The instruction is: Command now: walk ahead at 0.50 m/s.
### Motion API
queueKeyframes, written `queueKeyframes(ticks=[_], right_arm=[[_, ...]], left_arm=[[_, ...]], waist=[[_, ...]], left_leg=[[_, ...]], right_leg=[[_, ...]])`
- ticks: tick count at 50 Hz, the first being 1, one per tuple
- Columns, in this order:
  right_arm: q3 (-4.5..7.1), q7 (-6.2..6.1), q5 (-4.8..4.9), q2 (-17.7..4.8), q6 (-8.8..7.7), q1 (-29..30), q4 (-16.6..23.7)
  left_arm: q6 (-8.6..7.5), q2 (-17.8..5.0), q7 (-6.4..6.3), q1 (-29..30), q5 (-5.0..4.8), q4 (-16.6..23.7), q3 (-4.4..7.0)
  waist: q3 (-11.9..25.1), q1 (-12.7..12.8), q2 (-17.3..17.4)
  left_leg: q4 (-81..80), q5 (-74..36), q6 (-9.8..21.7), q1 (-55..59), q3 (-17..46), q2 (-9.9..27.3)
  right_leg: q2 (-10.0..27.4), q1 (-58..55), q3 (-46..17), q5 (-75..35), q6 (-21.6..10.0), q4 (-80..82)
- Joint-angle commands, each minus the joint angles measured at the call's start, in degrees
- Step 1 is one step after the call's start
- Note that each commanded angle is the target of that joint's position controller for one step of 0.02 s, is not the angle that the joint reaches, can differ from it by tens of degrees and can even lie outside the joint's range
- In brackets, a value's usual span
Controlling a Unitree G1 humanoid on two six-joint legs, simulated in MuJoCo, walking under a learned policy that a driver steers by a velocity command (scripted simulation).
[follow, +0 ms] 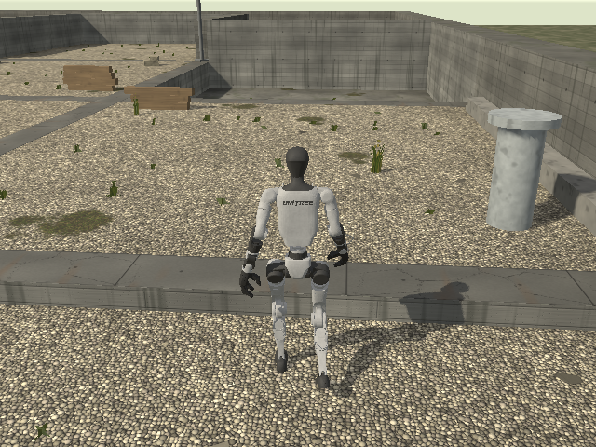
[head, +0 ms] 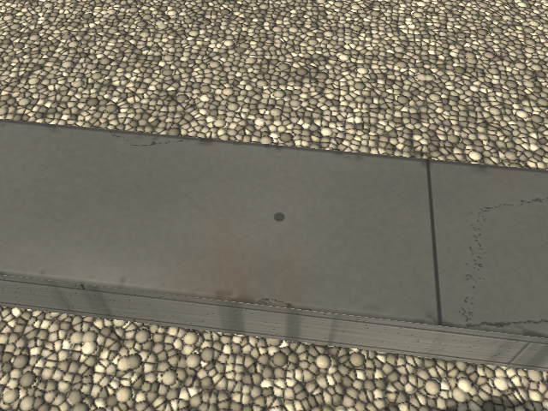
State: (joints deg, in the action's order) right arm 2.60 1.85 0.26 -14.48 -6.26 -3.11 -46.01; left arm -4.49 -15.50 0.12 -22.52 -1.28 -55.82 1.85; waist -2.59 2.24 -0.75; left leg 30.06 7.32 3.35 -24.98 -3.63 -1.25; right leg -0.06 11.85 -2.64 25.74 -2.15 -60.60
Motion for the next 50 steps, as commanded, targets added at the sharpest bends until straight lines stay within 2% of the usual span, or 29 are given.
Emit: queueKeyframes(ticks=[1,3,6,11,14,15,18,20,21,22,23,24,26,29,31,33,34,37,38,39,41,43,44,45,46,47,48,49,50], right_arm=[[1.84,-0.54,-0.12,-7.01,0.22,-9.76,-0.69],[1.31,-0.2,-0.7,-5.42,-0.3,-6.54,-0.69],[1.77,-0.4,-0.34,-7.59,-0.96,-6.94,-2.16],[2.12,-1.76,0.1,-9.61,-0.35,-10.52,-3.86],[2.34,-2.08,0.56,-10.8,0.03,-14.08,-5.4],[2.25,-2.1,0.46,-10.32,0.65,-15.71,-6.21],[2.47,-2.31,0.98,-10.86,1.74,-14.39,-6.34],[2.13,-2.62,0.94,-10.46,2.53,-12.35,-5.76],[0.96,-2.59,-0.11,-7.76,2.44,-12.94,-4.59],[-1.36,-1.69,-1.4,0.7,1.1,-22.02,-4.42],[-0.53,-1.19,0.89,-4.35,-0.25,-20.45,-5.82],[0.44,-0.9,2.57,-8.09,-0.84,-14.17,-4.19],[0.78,-1.57,1.42,-8.29,-0.26,-8.2,-2.79],[0.57,-1.93,0.42,-4.58,1.84,-12.96,-4.71],[0.21,-1.64,0.57,-2.16,3.09,-14.33,-5.49],[0.02,-1.43,0.71,-1.23,3.76,-10.45,-4.05],[-0.65,-1.64,1.31,1.71,4.32,-10.09,-4.82],[-2.13,-1.91,2.58,3.82,3.78,-4.76,-0.64],[-2.7,-1.88,2.38,4.49,3.33,-2.38,0.97],[-4.08,-1.92,2.21,7.06,2.73,1.68,2.9],[-6.29,-1.77,2.4,9.31,1.68,5.96,8.25],[-8.07,-0.94,0.91,8.45,0.64,12.71,15.55],[-8.19,-0.1,-0.58,6.59,0.38,13.1,16.46],[-8.81,-0.32,-1.72,9.0,0.13,16.5,19.08],[-7.76,0.01,-0.96,7.29,0.03,10.41,17.79],[-6.24,-0.24,-0.27,4.19,-0.22,3.29,16.72],[-3.66,-0.59,1.58,-1.35,0.06,-4.57,15.38],[-1.92,-0.53,1.26,-5.27,0.83,-9.99,15.14],[0.44,0.13,-0.6,-11.64,1.25,-19.68,11.71]], left_arm=[[-3.15,-8.06,-0.02,6.42,-0.75,6.62,1.58],[-1.63,-5.99,-0.43,4.33,0.28,6.14,1.78],[-0.16,-3.91,-0.79,5.39,0.89,7.23,1.43],[-0.68,-2.85,-0.2,16.71,1.29,10.35,0.8],[-0.99,-2.7,0.11,22.79,0.76,12.19,0.4],[-0.5,-2.22,0.19,20.1,0.66,10.95,0.11],[-0.65,-5.46,0.71,19.99,0.82,11.46,0.97],[-1.13,-8.46,0.71,7.81,1.52,7.66,2.99],[-1.16,-11.87,0.33,-1.44,1.59,5.43,4.23],[-0.59,-17.66,0.23,-3.44,1.99,4.82,5.03],[-0.58,-13.15,0.6,-5.46,1.62,4.76,4.39],[-0.8,-10.21,0.57,-0.25,1.34,5.88,3.53],[-0.84,-5.31,0.7,8.27,1.77,7.84,1.78],[-0.93,-4.72,0.61,7.12,2.6,6.3,1.45],[-0.36,-4.55,0.52,1.43,2.3,3.79,1.48],[0.6,-3.89,-0.17,-1.5,2.24,2.64,1.13],[1.34,-2.48,-0.54,-6.11,2.48,0.46,0.71],[3.09,-0.53,-1.22,-9.99,1.89,-1.39,-0.49],[3.47,-0.32,-1.3,-11.59,2.2,-1.9,-0.75],[3.88,0.16,-1.4,-14.26,2.75,-3.44,-1.15],[4.07,-0.82,-2.33,-14.01,2.99,-3.69,-1.31],[4.17,-0.7,-3.35,-8.94,1.36,-2.12,-2.16],[3.59,-1.06,-3.31,-9.0,0.89,-0.82,-2.02],[3.22,-2.64,-3.39,-12.44,-0.69,-2.7,-1.33],[2.98,-3.51,-3.16,-8.81,-1.86,-2.09,-1.27],[2.45,-5.91,-2.72,-10.14,-1.4,-2.69,-1.01],[2.26,-9.35,-2.05,-11.02,0.23,-3.67,-0.57],[2.79,-12.36,-1.78,-10.27,0.94,-4.86,0.25],[2.58,-10.57,-2.48,-7.0,1.67,-3.37,0.23]], waist=[[7.18,-5.63,2.92],[4.53,-1.71,4.4],[2.38,-0.08,4.44],[0.37,-3.45,3.54],[0.1,-5.57,3.61],[1.98,-5.16,5.93],[1.03,-2.84,5.42],[7.65,3.74,4.64],[14.04,6.92,-0.67],[18.83,0.63,-17.64],[22.06,4.4,-11.49],[12.62,3.73,-6.93],[4.05,0.77,-2.24],[2.75,-2.8,-4.51],[3.04,-2.54,-4.12],[1.51,-1.53,-3.63],[1.44,0.14,-7.34],[-4.75,0.18,-3.08],[-6.13,0.97,-2.0],[-7.15,2.47,-2.8],[-8.71,1.98,-2.91],[-8.54,-0.29,-0.62],[-4.56,-0.04,1.88],[-1.09,0.41,-1.21],[2.15,-3.37,-3.35],[10.48,-7.11,-9.67],[14.81,-12.07,-15.9],[18.52,-16.9,-20.68],[22.87,-19.92,-14.44]], left_leg=[[-16.56,-0.98,11.37,27.94,23.77,17.73],[-20.65,-4.84,10.33,17.87,17.83,14.73],[-23.4,-12.41,11.27,12.54,11.74,13.58],[-24.38,-12.3,8.67,12.23,4.9,9.85],[-23.03,-12.14,8.15,17.55,5.6,11.66],[-21.31,-11.0,8.24,20.5,6.19,13.45],[-15.89,-16.08,6.5,24.48,7.43,15.37],[0.9,-31.85,4.13,22.83,4.37,11.43],[17.65,-20.83,1.54,12.48,1.74,7.81],[38.98,23.37,-2.46,-9.82,1.73,-2.04],[47.03,27.26,-1.73,-17.17,11.1,-1.44],[49.29,22.76,-0.72,-22.34,10.18,2.14],[43.7,12.18,-0.69,-19.34,7.7,7.33],[43.1,7.12,-2.26,-13.6,6.45,8.14],[50.57,7.71,-4.03,-20.16,4.66,7.67],[56.83,7.02,-5.4,-30.15,4.38,8.3],[73.15,12.18,-6.32,-37.18,1.44,6.78],[90.93,19.5,-6.23,-58.68,4.86,8.53],[93.49,20.2,-6.24,-64.19,5.43,8.5],[101.33,22.27,-5.72,-70.87,5.28,7.2],[102.39,24.08,-4.48,-78.1,7.96,6.8],[78.59,15.31,-4.91,-63.84,0.42,9.78],[64.98,3.98,-4.09,-41.45,-6.02,9.41],[59.76,2.7,-2.83,-25.82,-5.67,9.75],[52.04,4.69,-0.98,-15.26,-7.26,7.76],[50.45,8.35,0.45,-4.31,-9.68,2.59],[43.88,14.35,2.01,1.86,-9.04,-0.93],[34.92,15.63,3.82,5.26,-2.95,-1.58],[29.43,10.9,6.87,15.45,14.17,4.73]], right_leg=[[6.25,29.18,-1.69,-5.71,-0.78,-11.56],[8.68,22.15,-1.93,-9.19,-0.01,-7.02],[9.46,22.26,-0.61,-12.58,2.15,-1.2],[6.92,20.52,2.37,-29.22,3.16,20.71],[5.03,19.77,2.75,-31.89,2.75,27.44],[4.55,18.35,3.31,-29.09,2.39,24.8],[3.57,16.5,2.93,-20.85,-0.39,27.86],[-0.14,0.37,5.55,-20.54,-2.5,32.33],[6.9,-15.03,-2.17,-26.44,-5.18,32.59],[22.18,-32.48,-27.52,-33.1,-14.94,34.79],[23.47,-32.96,-38.9,-15.66,-17.78,42.09],[21.53,-25.78,-31.82,-8.3,-15.39,43.9],[17.0,-10.35,-21.07,-8.46,-12.6,48.79],[13.83,-3.03,-12.28,-23.04,-12.04,51.51],[14.19,-5.67,-9.42,-30.85,-13.5,50.12],[14.18,-7.76,-8.05,-27.12,-13.72,50.16],[15.66,-9.78,-9.62,-23.84,-15.42,50.32],[17.71,-12.23,-11.57,-8.65,-14.72,49.69],[18.46,-14.06,-12.19,-7.8,-14.03,48.75],[19.82,-16.52,-12.4,-11.46,-13.22,47.85],[20.17,-17.56,-9.29,-15.56,-9.93,47.34],[13.91,-1.18,-2.08,-13.42,-7.26,53.71],[12.83,11.8,-0.68,-15.04,-9.65,61.79],[15.26,15.23,-2.87,-19.85,-10.64,68.6],[13.62,10.19,1.18,-39.11,-9.38,66.58],[13.07,1.68,2.71,-74.14,-9.13,59.04],[13.68,-8.07,2.53,-100.54,-7.51,48.66],[14.63,-16.4,1.2,-114.26,-5.49,37.55],[13.46,-11.1,-2.8,-102.89,-4.36,19.76]])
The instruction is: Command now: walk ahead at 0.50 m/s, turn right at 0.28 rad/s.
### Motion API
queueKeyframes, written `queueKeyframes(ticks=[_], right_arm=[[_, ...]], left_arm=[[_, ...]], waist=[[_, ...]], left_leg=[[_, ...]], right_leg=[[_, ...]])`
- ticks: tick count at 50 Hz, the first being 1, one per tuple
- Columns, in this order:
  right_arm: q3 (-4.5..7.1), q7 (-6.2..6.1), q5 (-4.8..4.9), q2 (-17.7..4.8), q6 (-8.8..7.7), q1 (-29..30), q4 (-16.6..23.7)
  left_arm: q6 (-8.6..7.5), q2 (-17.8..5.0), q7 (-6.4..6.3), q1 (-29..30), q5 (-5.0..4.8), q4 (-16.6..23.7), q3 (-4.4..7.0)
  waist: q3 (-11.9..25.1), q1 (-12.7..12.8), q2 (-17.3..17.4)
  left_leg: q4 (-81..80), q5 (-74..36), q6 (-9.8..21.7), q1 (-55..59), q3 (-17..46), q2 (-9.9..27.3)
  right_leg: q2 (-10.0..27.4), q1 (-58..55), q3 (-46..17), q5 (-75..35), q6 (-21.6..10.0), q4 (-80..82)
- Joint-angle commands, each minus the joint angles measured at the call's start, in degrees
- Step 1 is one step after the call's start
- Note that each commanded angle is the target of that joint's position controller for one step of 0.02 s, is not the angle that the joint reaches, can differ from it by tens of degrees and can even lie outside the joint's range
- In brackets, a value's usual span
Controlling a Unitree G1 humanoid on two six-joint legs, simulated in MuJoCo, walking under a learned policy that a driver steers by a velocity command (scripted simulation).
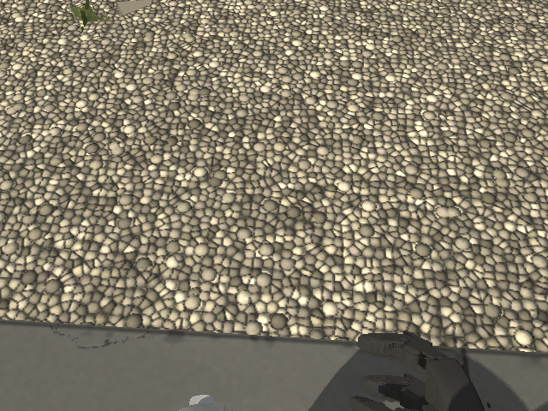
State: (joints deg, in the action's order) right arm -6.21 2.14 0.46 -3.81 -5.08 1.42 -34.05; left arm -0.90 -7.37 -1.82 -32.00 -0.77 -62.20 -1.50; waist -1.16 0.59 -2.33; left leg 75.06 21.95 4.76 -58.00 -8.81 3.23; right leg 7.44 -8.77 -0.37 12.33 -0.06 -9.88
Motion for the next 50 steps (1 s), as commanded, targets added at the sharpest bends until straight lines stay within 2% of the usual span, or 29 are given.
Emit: queueKeyframes(ticks=[1,2,3,4,5,6,7,8,9,11,14,18,21,24,26,27,29,30,31,32,33,34,35,36,38,40,43,47,50], right_arm=[[10.61,0.66,-3.24,-28.7,0.47,-30.51,-6.45],[9.52,-0.31,-3.95,-23.37,1.08,-32.61,-6.99],[8.85,-0.53,-2.05,-19.46,1.07,-27.45,-8.69],[7.6,-0.09,0.21,-13.38,1.16,-22.22,-11.59],[6.68,0.48,-0.51,-8.19,0.83,-17.52,-14.07],[6.35,0.46,-2.36,-5.44,0.12,-13.56,-16.18],[5.98,0.41,-2.98,-3.49,-0.37,-12.77,-17.8],[5.98,0.42,-2.75,-2.74,-0.88,-14.07,-19.54],[6.13,0.63,-2.21,-3.69,-1.14,-15.42,-20.94],[6.73,0.03,-2.29,-6.06,-1.11,-15.15,-21.1],[7.25,-2.31,-2.83,-9.84,-1.61,-14.13,-19.97],[8.59,-4.81,-2.22,-15.78,-1.43,-18.86,-19.68],[9.66,-5.39,-1.67,-17.72,-0.74,-22.44,-19.06],[10.86,-5.03,-0.64,-18.7,0.5,-22.08,-17.26],[11.7,-4.24,0.06,-20.13,1.28,-20.88,-16.45],[12.11,-3.92,0.48,-21.28,1.73,-20.4,-16.38],[13.0,-3.59,1.32,-23.52,2.61,-19.31,-16.12],[13.27,-3.41,1.91,-24.16,2.97,-17.86,-15.75],[12.9,-3.31,1.83,-23.11,2.75,-18.72,-15.66],[11.12,-3.54,-0.52,-15.84,2.0,-18.3,-13.15],[9.6,-3.61,-0.33,-12.61,-0.56,-19.4,-9.33],[10.49,-2.97,1.82,-16.92,-2.64,-11.42,-7.5],[10.42,-2.61,2.91,-17.38,-4.01,-8.66,-6.29],[10.37,-3.02,1.74,-17.09,-4.49,-8.96,-6.89],[11.24,-2.74,0.57,-18.49,-3.4,-11.19,-7.15],[11.37,-2.31,0.09,-17.66,-1.96,-13.03,-7.68],[10.26,-2.08,-0.53,-14.86,-0.89,-7.99,-6.81],[9.52,-1.3,0.27,-13.86,-1.01,-1.39,-5.77],[9.39,-0.44,1.14,-14.04,-1.15,2.05,-4.63]], left_arm=[[-2.9,-6.21,0.97,-4.13,1.24,4.04,1.83],[-5.09,-5.72,3.73,-6.28,1.07,1.67,2.62],[-4.67,-4.0,4.97,2.72,-1.6,5.46,3.66],[-3.18,-1.92,4.72,12.71,-1.78,10.71,2.81],[-1.98,-2.96,3.7,19.36,-1.33,14.82,3.07],[-1.1,-5.23,3.36,18.4,-0.84,16.43,3.4],[-0.36,-4.74,3.29,14.53,-1.14,16.41,3.19],[-0.07,-4.04,3.15,12.25,-1.72,16.39,2.99],[0.15,-2.12,3.04,12.57,-1.4,17.36,2.05],[0.86,-2.72,2.61,14.2,-1.14,18.3,1.89],[0.69,-8.67,2.54,19.67,0.56,20.78,3.76],[0.77,-8.44,3.66,25.58,-0.25,22.49,4.37],[0.56,-7.55,4.93,31.75,-0.6,24.52,4.54],[0.47,-7.45,5.88,34.72,-1.17,25.57,4.78],[0.47,-8.19,6.15,34.75,-1.02,25.99,5.3],[0.53,-8.88,5.98,33.58,-0.92,26.31,5.78],[0.7,-11.42,5.8,25.55,-1.2,25.37,7.39],[0.53,-14.17,5.46,17.9,-1.46,23.56,9.02],[0.61,-18.13,4.29,9.99,-1.29,21.35,11.25],[0.61,-23.23,3.31,6.74,-0.66,20.41,12.43],[-0.95,-23.8,4.01,9.0,-0.28,22.48,11.78],[-2.27,-18.46,4.64,8.89,-0.21,22.29,10.1],[-3.14,-16.44,4.81,10.28,-0.15,22.27,9.46],[-3.53,-15.17,4.65,13.57,-0.35,22.83,8.88],[-3.93,-12.35,3.89,16.5,0.35,24.31,7.49],[-4.23,-12.36,3.01,16.38,0.41,24.6,7.17],[-4.28,-14.01,1.93,13.43,0.86,23.4,7.21],[-4.51,-14.64,1.59,11.4,0.91,22.05,7.03],[-4.57,-15.24,1.54,9.87,0.75,20.48,7.34]], waist=[[29.2,-10.06,26.17],[36.66,-10.41,20.78],[25.86,-8.47,13.04],[11.36,-6.03,8.95],[2.78,-3.88,4.02],[-0.16,-0.4,3.53],[-0.93,1.71,6.38],[-1.5,2.55,5.39],[-1.74,3.42,4.8],[-3.15,3.82,5.32],[-1.53,3.36,7.35],[-0.19,-0.27,5.47],[-2.01,-3.9,5.78],[-5.4,-5.26,5.38],[-6.15,-4.89,5.87],[-5.34,-3.99,7.17],[-1.54,0.58,10.01],[2.27,4.75,9.64],[7.1,8.22,7.06],[8.57,5.96,-4.07],[17.1,1.51,-9.74],[16.02,4.73,-1.99],[9.78,4.04,-1.3],[7.13,1.55,2.88],[5.54,-1.17,1.99],[5.17,-1.96,2.55],[1.48,-0.31,0.79],[-0.72,3.07,-1.47],[-2.61,4.59,-1.85]], left_leg=[[-41.85,-7.9,12.48,63.52,50.98,14.64],[-55.4,-2.17,13.97,66.09,71.47,21.57],[-59.01,8.77,11.41,55.72,67.82,22.81],[-55.97,17.65,7.38,44.36,54.77,19.72],[-51.64,18.13,4.9,33.42,41.54,18.23],[-50.67,12.48,2.42,27.74,30.1,15.7],[-51.87,8.76,1.27,27.47,25.6,15.05],[-53.06,3.21,0.45,29.95,20.11,13.98],[-54.02,-0.83,-1.06,30.91,15.18,13.23],[-58.53,-5.63,-0.72,32.14,6.67,11.63],[-65.28,-15.48,0.27,36.24,-1.27,9.7],[-66.99,-17.37,2.01,48.2,-3.83,11.69],[-67.75,-16.65,3.01,58.35,-3.69,15.78],[-67.39,-17.78,3.16,65.06,-5.23,17.42],[-64.54,-30.19,2.95,65.53,-7.55,16.53],[-61.29,-43.24,2.84,66.57,-8.14,16.43],[-49.82,-63.73,1.96,67.86,-9.22,15.77],[-39.85,-65.51,0.78,65.9,-9.82,14.07],[-26.64,-56.23,-1.32,57.61,-9.64,11.49],[-7.43,-16.85,-4.22,35.02,-7.78,5.9],[7.71,11.81,-6.37,19.31,5.53,-5.92],[10.19,7.47,-5.17,14.43,13.83,-2.66],[7.36,1.96,-3.6,12.34,13.59,-0.26],[3.28,-1.99,-3.1,14.85,14.09,2.08],[-2.57,-5.45,-3.61,19.89,14.57,4.28],[-7.53,-7.42,-4.97,20.04,13.08,5.44],[-16.63,-14.6,-6.94,17.0,10.93,6.13],[-32.82,-29.28,-6.24,19.19,8.58,4.03],[-38.53,-31.44,-4.84,17.68,8.19,2.65]], right_leg=[[-9.21,26.51,-7.44,-13.9,-4.18,-50.18],[-15.22,32.6,-18.84,1.68,-3.22,-75.04],[-14.87,41.8,-16.45,2.47,-2.72,-88.9],[-10.42,48.87,-8.99,2.16,-4.44,-92.36],[-7.33,50.97,-8.2,-0.62,-6.36,-94.02],[-4.79,49.33,-7.81,-2.35,-7.71,-92.35],[-4.94,48.81,-8.23,-2.53,-9.11,-95.71],[-5.28,50.49,-9.25,-2.94,-10.45,-95.51],[-5.22,53.7,-8.96,-6.62,-11.31,-93.33],[-5.06,56.51,-8.44,-6.19,-9.93,-83.08],[-4.99,54.87,-4.21,-14.57,-5.65,-68.43],[-2.66,56.64,1.06,-19.02,-3.74,-53.87],[-0.99,58.72,2.19,-16.77,-3.95,-43.1],[-0.63,58.44,4.32,-10.84,-4.29,-34.02],[-2.77,52.16,8.17,-6.69,-5.28,-29.42],[-4.49,48.87,9.93,-4.21,-6.05,-28.72],[-8.41,39.12,11.94,0.7,-8.29,-27.36],[-10.67,28.99,12.07,-1.44,-10.26,-22.39],[-12.46,13.55,8.93,-3.94,-12.06,-19.08],[-0.18,-1.79,-11.96,-2.15,-17.04,-19.59],[10.37,-11.99,-44.9,10.94,-26.91,-8.69],[10.55,-10.31,-43.83,9.52,-23.37,-3.53],[9.36,-3.95,-35.24,3.2,-21.14,-4.04],[6.66,3.45,-28.54,-2.65,-18.87,-4.71],[3.07,11.92,-21.16,-9.14,-17.36,-3.89],[2.81,14.34,-17.08,-14.48,-17.07,-2.69],[2.07,18.32,-10.97,-19.58,-16.06,-0.58],[0.31,18.01,-4.26,-15.97,-12.45,1.09],[2.87,12.28,-2.9,-14.27,-11.69,1.68]])
Over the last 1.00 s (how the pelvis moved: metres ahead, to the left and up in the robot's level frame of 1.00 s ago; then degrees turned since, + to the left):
0.57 0.02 0.03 -1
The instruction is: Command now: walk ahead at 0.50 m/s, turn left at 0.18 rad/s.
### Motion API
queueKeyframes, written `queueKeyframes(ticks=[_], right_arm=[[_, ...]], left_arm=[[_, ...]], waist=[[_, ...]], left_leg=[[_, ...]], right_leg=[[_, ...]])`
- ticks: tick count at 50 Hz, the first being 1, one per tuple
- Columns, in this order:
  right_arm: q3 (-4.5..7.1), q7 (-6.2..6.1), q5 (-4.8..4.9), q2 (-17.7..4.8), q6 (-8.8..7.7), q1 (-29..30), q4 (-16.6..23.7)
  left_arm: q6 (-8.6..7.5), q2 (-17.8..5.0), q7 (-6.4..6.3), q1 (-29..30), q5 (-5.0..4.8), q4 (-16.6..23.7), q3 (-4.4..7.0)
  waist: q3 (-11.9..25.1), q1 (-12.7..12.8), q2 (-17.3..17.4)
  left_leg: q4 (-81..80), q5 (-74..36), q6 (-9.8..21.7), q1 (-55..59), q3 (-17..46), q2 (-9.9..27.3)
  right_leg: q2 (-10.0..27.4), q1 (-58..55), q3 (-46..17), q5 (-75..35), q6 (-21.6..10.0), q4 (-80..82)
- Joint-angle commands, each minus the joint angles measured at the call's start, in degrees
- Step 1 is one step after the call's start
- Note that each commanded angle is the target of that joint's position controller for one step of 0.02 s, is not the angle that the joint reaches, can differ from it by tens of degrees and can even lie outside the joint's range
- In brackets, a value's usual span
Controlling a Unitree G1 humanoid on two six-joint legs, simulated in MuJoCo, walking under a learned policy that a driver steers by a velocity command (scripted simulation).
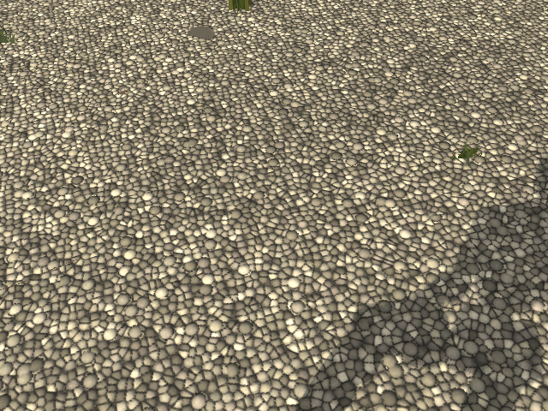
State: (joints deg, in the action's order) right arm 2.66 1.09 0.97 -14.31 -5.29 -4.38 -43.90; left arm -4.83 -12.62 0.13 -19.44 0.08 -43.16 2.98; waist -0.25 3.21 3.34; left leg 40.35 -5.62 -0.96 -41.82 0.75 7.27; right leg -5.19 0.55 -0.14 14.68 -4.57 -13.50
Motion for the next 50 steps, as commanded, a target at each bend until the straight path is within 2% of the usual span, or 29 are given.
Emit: queueKeyframes(ticks=[1,4,6,7,8,9,10,11,12,13,14,15,18,21,24,29,31,32,33,34,35,36,37,38,40,42,44,48,50], right_arm=[[0.55,1.1,0.8,-3.63,-1.0,8.62,5.67],[0.83,2.8,0.86,-3.99,-1.2,8.36,6.76],[1.93,2.9,0.43,-6.27,-0.82,3.47,6.15],[2.93,2.62,0.21,-8.16,-0.36,-1.76,5.23],[4.13,2.07,-0.02,-10.33,0.04,-9.99,3.48],[5.05,1.18,-0.48,-14.31,0.49,-18.12,2.73],[5.38,1.72,-0.41,-17.51,-0.39,-18.5,2.93],[4.62,1.61,0.12,-12.64,-0.06,-20.45,2.83],[4.1,1.08,0.03,-10.52,0.21,-17.61,3.39],[3.77,0.87,-0.01,-9.93,0.36,-13.84,4.5],[3.4,0.74,-0.3,-9.02,0.43,-10.8,5.33],[2.98,0.52,-1.09,-8.3,0.38,-9.33,6.24],[3.05,-0.1,-0.57,-8.58,0.26,-8.97,6.21],[3.58,-1.16,-0.02,-10.48,0.69,-10.38,5.55],[3.67,-1.72,0.65,-10.68,1.63,-12.97,4.71],[3.68,-2.0,0.79,-10.21,2.95,-16.47,4.02],[3.79,-2.06,0.55,-10.04,3.24,-15.15,4.57],[3.44,-1.95,0.47,-8.99,3.14,-13.79,5.27],[2.44,-1.62,-0.02,-6.16,2.67,-12.45,6.52],[1.45,-1.78,0.34,-2.98,2.13,-17.86,7.71],[1.24,-1.71,0.86,-5.81,1.78,-20.28,8.25],[2.45,-1.59,1.07,-10.3,2.07,-17.38,7.62],[2.72,-1.48,0.4,-10.87,2.51,-12.49,8.43],[2.78,-1.29,-0.19,-9.87,2.61,-9.75,9.46],[2.91,-0.81,0.22,-7.96,3.16,-9.24,10.01],[2.57,-0.9,0.1,-5.93,3.92,-9.7,10.21],[2.31,-1.04,-0.34,-5.11,4.39,-8.58,10.63],[1.84,0.4,-0.4,-4.26,4.19,-4.25,10.84],[2.15,1.33,-0.3,-4.83,4.19,-1.73,11.76]], left_arm=[[-0.44,-9.78,-0.39,-3.07,-0.11,0.95,2.9],[0.42,-10.63,-0.94,-1.67,-0.16,0.6,3.44],[0.95,-12.13,-1.47,0.31,0.03,1.31,3.96],[1.42,-12.71,-1.69,1.04,0.05,1.57,4.07],[1.79,-12.76,-1.93,2.36,-0.09,1.9,3.87],[1.54,-10.15,-2.28,1.0,1.03,3.1,2.83],[0.13,-2.4,-1.11,-7.87,1.75,4.81,0.37],[-1.69,-7.87,-0.24,-2.95,-0.1,4.63,0.85],[-2.7,-9.9,0.22,2.81,-1.94,6.55,1.25],[-3.36,-10.04,-0.1,6.26,-1.19,7.49,1.01],[-3.44,-10.2,-0.59,8.62,0.18,8.28,1.4],[-2.86,-10.24,-0.72,7.57,0.63,8.58,1.76],[-1.06,-8.37,-1.3,5.89,1.22,8.76,1.4],[-0.58,-6.57,-1.55,10.95,1.49,10.0,0.62],[-1.13,-5.39,-1.01,17.42,0.88,10.94,0.18],[-2.56,-7.54,0.49,22.62,-0.33,12.09,1.12],[-3.2,-8.76,0.71,19.31,-0.61,11.33,2.0],[-3.53,-9.9,0.45,14.53,-0.38,10.25,2.76],[-3.79,-12.48,-0.04,6.96,0.72,9.58,3.7],[-3.29,-16.96,-0.54,-0.72,1.95,8.53,4.85],[-2.63,-15.6,-0.13,-3.26,0.41,6.92,4.82],[-2.16,-10.65,-0.46,-0.78,-0.25,7.89,3.58],[-1.5,-8.92,-0.73,1.39,-0.04,8.14,2.96],[-1.1,-8.33,-0.72,3.59,0.32,7.83,2.57],[-1.2,-6.85,-0.6,6.5,0.8,7.31,1.89],[-1.56,-7.7,-0.45,7.94,0.61,6.07,2.16],[-1.38,-10.18,-0.74,8.57,0.68,4.8,3.01],[0.38,-11.93,-1.91,9.46,-0.19,2.97,3.46],[0.86,-12.78,-2.11,8.58,-0.87,2.02,3.66]], waist=[[-4.24,2.2,-7.12],[-3.91,0.92,-7.08],[0.28,-1.88,-9.33],[3.61,-4.64,-9.91],[7.71,-9.31,-8.54],[14.06,-11.56,-1.1],[20.92,-4.53,14.31],[24.37,-9.45,7.92],[15.86,-9.85,4.6],[10.58,-8.11,-2.71],[6.32,-6.03,-5.21],[5.19,-3.67,-4.16],[3.35,-1.73,-1.57],[2.32,-3.04,-0.96],[2.72,-6.15,0.7],[2.55,-7.95,2.07],[3.07,-5.58,4.09],[5.28,-2.69,4.19],[11.66,1.2,1.64],[19.64,1.04,-10.77],[20.67,0.62,-22.45],[13.05,1.71,-14.6],[7.14,2.0,-9.4],[3.14,0.86,-7.05],[-0.91,-1.66,-8.41],[-1.34,-3.3,-9.38],[-0.04,-3.71,-9.03],[2.54,-2.24,-9.0],[2.91,-1.47,-9.13]], left_leg=[[-5.49,-2.91,1.67,-0.38,-1.2,-1.77],[-8.89,1.57,4.22,-0.35,-1.34,-3.64],[-8.17,7.11,6.22,7.18,-4.08,-7.32],[-7.84,9.63,7.44,13.63,-5.58,-9.81],[-9.91,7.68,8.9,25.4,-6.15,-11.63],[-8.04,5.41,12.36,43.05,7.45,-2.58],[-14.56,15.86,25.16,62.63,41.8,11.12],[-21.39,24.87,23.79,65.55,47.63,10.01],[-21.95,24.8,20.76,59.44,38.96,8.85],[-22.77,20.25,18.96,49.72,33.11,6.79],[-23.7,13.45,18.45,40.87,28.77,4.9],[-24.95,8.49,18.5,35.2,25.87,3.48],[-26.69,0.55,18.9,27.92,20.22,1.34],[-26.51,-1.24,17.06,24.19,15.44,-1.85],[-24.68,3.05,14.24,24.12,14.18,-4.2],[-18.43,9.22,13.15,32.63,22.65,-1.54],[-14.76,7.38,12.1,34.13,25.32,-1.23],[-10.51,4.4,10.57,32.65,24.33,-3.13],[1.17,5.85,8.46,26.99,20.74,-5.59],[19.52,22.39,4.19,9.35,11.91,-13.44],[30.37,40.27,2.78,-2.51,9.49,-11.77],[35.3,35.58,2.02,-6.27,10.14,-8.24],[36.07,30.75,1.61,-6.07,7.88,-6.41],[33.86,27.44,1.59,-5.15,7.06,-5.05],[30.46,24.88,1.34,-1.12,6.39,-3.01],[26.87,25.15,-0.18,0.69,4.56,-3.17],[21.03,21.67,-1.44,1.14,3.3,-3.02],[5.42,7.07,-0.71,8.62,-0.14,-3.81],[0.16,5.67,0.37,10.88,-0.82,-4.38]], right_leg=[[16.47,-0.28,-2.58,-17.63,-6.93,4.68],[18.93,-6.69,-0.18,-26.91,-5.18,1.13],[18.58,-8.7,1.9,-46.82,-3.37,-5.83],[17.56,-9.06,3.24,-56.15,-2.24,-13.36],[15.23,-4.65,5.66,-57.55,-0.13,-25.9],[12.63,9.79,6.43,-38.93,1.93,-44.63],[-0.52,35.04,-0.14,16.49,6.2,-65.75],[1.17,40.76,-8.43,16.04,5.13,-70.82],[4.36,44.92,-8.15,11.44,4.14,-69.84],[6.89,43.49,-7.15,6.91,3.56,-65.0],[8.25,40.8,-6.3,4.94,3.98,-60.38],[9.44,37.08,-6.53,4.13,4.19,-58.06],[10.79,35.42,-4.78,3.67,6.21,-50.04],[9.56,34.64,-3.19,-6.15,8.26,-38.27],[6.58,30.51,-2.58,-16.99,8.8,-25.17],[3.94,28.88,-4.39,-14.41,7.16,-14.69],[3.62,23.88,-4.15,-10.69,5.16,-11.94],[4.32,16.03,-3.66,-12.18,3.29,-9.49],[11.55,2.22,-9.36,-11.69,-0.55,-11.61],[24.29,-18.54,-29.17,-6.34,-8.75,-10.89],[31.08,-21.71,-46.19,4.93,-13.02,-6.81],[28.84,-15.7,-40.2,11.28,-10.87,-5.54],[25.72,-8.62,-31.2,8.6,-8.2,-4.82],[23.13,-1.98,-25.54,3.65,-6.97,-3.0],[19.87,6.46,-16.74,-7.65,-5.87,-0.18],[19.51,9.55,-9.98,-25.52,-6.68,0.05],[19.84,8.99,-5.03,-35.44,-7.04,-0.34],[17.67,8.41,3.85,-35.59,-4.64,-1.57],[18.25,6.37,5.15,-33.72,-3.62,-3.24]])
Over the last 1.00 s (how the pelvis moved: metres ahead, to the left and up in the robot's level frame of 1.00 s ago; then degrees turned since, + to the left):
0.53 -0.12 0.17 -25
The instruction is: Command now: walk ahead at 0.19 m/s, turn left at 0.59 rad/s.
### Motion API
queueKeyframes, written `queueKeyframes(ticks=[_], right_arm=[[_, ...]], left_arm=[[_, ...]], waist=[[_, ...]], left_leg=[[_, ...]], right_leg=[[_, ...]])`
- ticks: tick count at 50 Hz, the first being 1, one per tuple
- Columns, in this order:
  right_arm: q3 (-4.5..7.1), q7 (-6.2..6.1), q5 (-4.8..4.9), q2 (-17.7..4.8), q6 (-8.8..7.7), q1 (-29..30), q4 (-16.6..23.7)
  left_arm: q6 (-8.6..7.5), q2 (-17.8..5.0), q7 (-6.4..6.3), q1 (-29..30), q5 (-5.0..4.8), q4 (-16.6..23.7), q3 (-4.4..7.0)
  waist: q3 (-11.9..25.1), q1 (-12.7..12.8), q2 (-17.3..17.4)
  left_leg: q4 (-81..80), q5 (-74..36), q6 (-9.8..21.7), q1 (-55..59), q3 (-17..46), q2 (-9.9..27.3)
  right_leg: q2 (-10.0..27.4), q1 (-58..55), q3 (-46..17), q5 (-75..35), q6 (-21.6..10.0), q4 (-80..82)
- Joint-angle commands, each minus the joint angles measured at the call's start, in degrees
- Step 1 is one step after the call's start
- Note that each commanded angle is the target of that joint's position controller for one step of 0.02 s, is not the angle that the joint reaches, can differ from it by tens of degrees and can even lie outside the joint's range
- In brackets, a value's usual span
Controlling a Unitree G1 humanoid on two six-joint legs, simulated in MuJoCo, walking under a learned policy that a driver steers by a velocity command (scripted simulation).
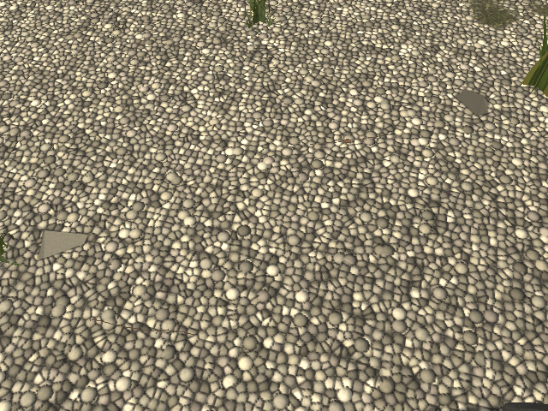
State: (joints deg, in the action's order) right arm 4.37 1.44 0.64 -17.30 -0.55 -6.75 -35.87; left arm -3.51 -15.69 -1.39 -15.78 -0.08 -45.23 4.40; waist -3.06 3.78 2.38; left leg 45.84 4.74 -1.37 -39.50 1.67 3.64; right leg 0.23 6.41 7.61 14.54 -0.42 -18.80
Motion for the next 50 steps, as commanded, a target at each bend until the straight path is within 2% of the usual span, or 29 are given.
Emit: queueKeyframes(ticks=[1,3,5,6,7,8,9,10,11,13,15,18,23,25,26,27,28,29,30,32,34,38,41,45,46,47,48,49,50], right_arm=[[0.75,1.36,0.03,-2.49,-0.46,1.32,4.27],[1.69,1.78,-0.23,-4.21,-0.26,0.53,4.88],[3.62,1.27,-0.51,-7.24,-0.33,-8.12,2.65],[5.11,-0.03,-0.46,-12.12,-0.24,-12.78,2.71],[4.88,-1.08,-1.46,-16.76,-0.19,-11.16,4.65],[4.01,-0.62,-1.57,-14.27,-0.37,-11.2,6.04],[3.51,-0.33,-1.32,-11.65,-0.48,-8.5,6.17],[2.94,-0.57,-0.04,-9.44,-0.31,-5.65,5.88],[2.33,-1.0,0.46,-7.9,0.22,-3.83,6.08],[2.37,-1.57,-0.66,-8.47,1.08,-0.75,6.74],[2.72,-2.25,-1.28,-8.96,1.22,-0.99,6.57],[3.1,-3.12,-0.59,-9.5,1.68,-1.02,6.44],[3.08,-2.98,-0.37,-9.05,2.65,-1.35,6.45],[2.96,-2.98,0.11,-8.7,3.09,-0.75,6.56],[2.73,-3.13,0.49,-7.94,3.29,-1.44,6.37],[1.89,-3.14,0.33,-5.13,3.27,-2.79,6.55],[1.84,-3.02,1.01,-4.33,2.62,-2.13,8.26],[2.85,-2.87,0.11,-8.18,1.56,-1.23,8.49],[3.58,-2.56,0.04,-9.97,1.43,-2.07,7.3],[3.49,-2.33,-0.55,-8.49,1.8,-5.28,4.91],[2.68,-1.75,-0.19,-5.87,1.57,-4.35,5.02],[1.55,-1.24,0.23,-3.58,0.67,0.82,6.74],[0.23,-0.52,-0.03,-0.79,-0.16,2.38,7.03],[0.58,0.21,0.24,-2.49,-0.24,1.0,6.73],[0.83,0.27,0.21,-2.62,-0.24,-1.48,5.83],[1.45,-0.01,0.03,-3.61,-0.16,-4.85,4.31],[2.21,-0.65,-0.36,-5.91,-0.07,-8.59,3.71],[2.87,-1.74,-1.85,-11.52,0.23,-12.6,4.43],[2.03,-1.78,-1.92,-10.78,0.31,-11.01,4.06]], left_arm=[[-0.27,-10.23,-0.6,4.85,-1.11,3.83,2.42],[0.15,-11.32,-0.65,5.3,-1.9,3.7,2.9],[0.44,-10.15,-0.7,4.99,-2.29,3.63,2.7],[0.23,-8.35,-0.35,1.99,-0.35,4.3,1.97],[-0.07,-2.85,0.48,-2.23,3.14,5.98,-0.07],[-0.31,-6.59,1.19,-2.38,1.4,5.73,-0.11],[0.03,-9.3,1.24,2.74,-0.73,6.53,0.45],[0.67,-8.98,0.6,4.86,-0.42,6.57,0.44],[1.5,-8.6,-0.17,6.09,0.34,6.32,0.49],[2.67,-8.07,-0.45,5.58,0.73,6.57,0.46],[2.69,-6.32,-0.57,4.93,0.83,6.16,-0.05],[2.88,-5.25,-0.47,6.22,0.71,6.25,-0.59],[2.71,-5.69,0.3,8.56,0.19,7.55,-0.19],[2.22,-5.53,0.8,6.56,0.11,7.21,0.19],[2.09,-6.22,0.94,3.9,0.22,6.48,0.68],[2.27,-9.9,0.61,0.73,1.16,6.37,1.7],[2.73,-14.29,0.6,0.36,2.72,6.0,2.78],[2.05,-13.14,0.51,3.34,3.3,7.65,2.64],[1.71,-10.55,-0.18,6.49,2.32,8.69,2.01],[1.37,-8.06,-1.08,7.52,0.35,8.96,1.28],[0.91,-7.44,-1.34,4.58,0.44,8.39,0.94],[0.25,-8.5,-0.83,-1.47,0.78,6.72,1.47],[0.49,-9.55,-0.26,-0.29,0.63,5.89,1.75],[1.01,-12.17,0.84,-0.41,-1.29,4.26,2.51],[1.16,-11.91,0.98,0.84,-1.89,4.15,2.33],[1.05,-10.13,1.11,0.27,-1.79,3.63,1.68],[0.59,-7.29,1.34,-1.07,-0.83,3.05,0.62],[0.07,-2.37,1.68,-2.14,2.53,5.45,-1.35],[0.14,-2.88,1.58,-4.76,1.42,4.9,-1.68]], waist=[[5.81,-2.06,-8.3],[6.45,-3.11,-8.58],[10.05,-7.32,-5.67],[13.62,-8.76,2.7],[18.64,-3.47,16.09],[30.02,-6.6,10.7],[24.59,-7.32,5.63],[18.42,-6.15,1.39],[14.66,-5.09,-0.46],[11.2,-2.38,2.02],[12.12,-2.19,3.12],[13.59,-2.85,3.72],[11.42,-4.19,6.64],[10.73,-2.81,7.0],[11.39,-1.71,5.97],[12.08,-1.52,-1.61],[8.17,-2.4,-18.11],[5.22,-2.44,-17.35],[4.13,-3.85,-14.27],[3.92,-4.28,-11.54],[2.97,-2.85,-10.23],[1.59,0.67,-10.26],[0.48,0.38,-10.7],[1.98,-0.91,-12.72],[2.96,-2.87,-12.02],[4.94,-4.3,-10.19],[8.52,-5.97,-6.07],[15.62,-5.27,9.59],[19.13,-4.4,15.86]], left_leg=[[-7.18,-3.37,1.49,9.17,-2.0,-0.99],[-10.57,1.4,3.39,11.92,-3.49,-2.52],[-18.71,-3.3,6.47,24.43,-5.49,-6.54],[-18.89,-25.98,10.31,37.61,4.8,0.52],[-14.42,-53.08,21.6,51.19,27.11,15.38],[-19.22,-40.13,27.35,54.04,35.08,18.96],[-21.85,-26.91,24.86,48.98,30.48,15.56],[-22.78,-18.36,20.66,42.37,25.45,11.99],[-24.14,-13.44,18.23,35.57,22.87,9.7],[-26.09,-11.71,16.38,24.42,19.23,6.13],[-25.87,-14.42,16.4,22.65,18.19,4.98],[-25.74,-7.42,15.46,21.8,19.62,4.24],[-25.66,5.5,13.38,21.38,25.09,3.19],[-23.65,5.95,11.8,20.74,26.09,1.9],[-22.17,13.36,9.91,17.79,25.07,-0.24],[-12.63,27.09,6.35,9.28,20.0,-4.69],[0.92,29.81,3.82,-2.95,5.97,-13.52],[10.61,24.74,2.56,-5.86,8.23,-8.14],[14.78,19.9,2.06,-5.93,7.68,-6.83],[21.12,14.17,0.03,-6.82,5.06,-5.7],[24.37,10.71,-0.8,-7.0,2.6,-4.41],[15.41,7.27,-1.84,-7.8,1.45,-2.3],[2.09,7.86,-1.49,2.05,-0.66,-1.86],[-10.15,8.94,0.67,14.76,-3.45,-3.32],[-16.3,4.22,1.93,19.75,-3.9,-4.12],[-21.15,0.21,3.29,27.06,-3.96,-5.29],[-23.15,-6.97,4.47,36.04,-0.35,-2.52],[-19.86,-32.01,9.1,49.57,17.02,12.62],[-22.54,-31.13,19.33,48.56,26.13,19.88]], right_leg=[[13.55,-0.82,-2.5,-33.27,-7.38,0.73],[14.55,-2.85,-2.23,-36.76,-6.44,-4.26],[11.1,-1.03,0.52,-38.21,-3.51,-18.48],[7.26,10.06,1.81,-21.18,0.35,-33.59],[-1.69,28.95,-1.18,27.56,4.5,-54.41],[-1.75,31.34,-13.2,27.1,4.46,-61.98],[-0.18,34.65,-13.51,20.7,3.82,-61.7],[1.8,35.41,-13.06,16.01,3.6,-57.41],[3.0,33.58,-13.08,13.44,3.78,-53.1],[1.98,26.41,-11.53,10.52,4.0,-45.88],[0.61,23.55,-11.02,9.45,4.53,-39.72],[-0.31,20.74,-12.05,5.47,4.79,-32.82],[-1.8,17.15,-12.63,4.47,3.58,-22.74],[-2.29,12.08,-11.5,0.97,2.15,-13.26],[-1.01,6.11,-11.37,-1.63,0.76,-6.97],[9.83,-1.76,-20.75,3.97,-3.37,-1.94],[20.24,-1.34,-36.91,14.44,-10.84,5.26],[23.15,2.71,-42.88,21.82,-13.77,7.61],[20.53,3.51,-37.54,21.51,-11.48,7.07],[16.06,1.18,-28.98,16.97,-7.81,6.53],[14.45,1.26,-22.86,13.37,-7.21,7.82],[14.96,-2.48,-17.9,9.92,-8.52,9.41],[14.11,1.37,-11.61,-3.06,-9.0,8.08],[15.34,3.56,-10.46,-12.27,-8.95,3.02],[15.16,4.04,-10.1,-14.28,-7.83,0.29],[13.6,5.27,-8.94,-17.61,-6.08,-4.02],[10.12,8.09,-5.01,-17.24,-2.64,-12.44],[5.25,20.1,-1.08,8.74,2.68,-30.31],[2.56,26.57,-6.67,23.01,5.01,-38.61]])
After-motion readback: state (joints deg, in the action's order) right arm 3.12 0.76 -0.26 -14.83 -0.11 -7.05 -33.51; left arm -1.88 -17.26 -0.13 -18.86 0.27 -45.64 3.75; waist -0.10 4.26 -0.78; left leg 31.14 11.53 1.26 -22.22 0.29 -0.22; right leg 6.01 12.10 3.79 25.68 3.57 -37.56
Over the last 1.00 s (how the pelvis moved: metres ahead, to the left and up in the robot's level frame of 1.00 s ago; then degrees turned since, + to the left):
0.57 0.12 0.00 34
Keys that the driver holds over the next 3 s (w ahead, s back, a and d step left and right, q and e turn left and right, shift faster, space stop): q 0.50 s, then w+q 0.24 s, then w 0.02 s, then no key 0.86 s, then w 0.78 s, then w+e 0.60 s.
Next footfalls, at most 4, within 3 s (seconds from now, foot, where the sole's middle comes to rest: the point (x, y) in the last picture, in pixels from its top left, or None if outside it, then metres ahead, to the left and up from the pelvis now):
0.12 left None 0.21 0.13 -0.78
0.54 right None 0.23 -0.10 -0.78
0.96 left None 0.20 0.22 -0.78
1.28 right None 0.35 0.03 -0.78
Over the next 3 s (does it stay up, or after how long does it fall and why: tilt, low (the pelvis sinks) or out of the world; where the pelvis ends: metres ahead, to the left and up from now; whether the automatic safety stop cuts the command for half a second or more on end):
stays up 0.80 0.38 -0.01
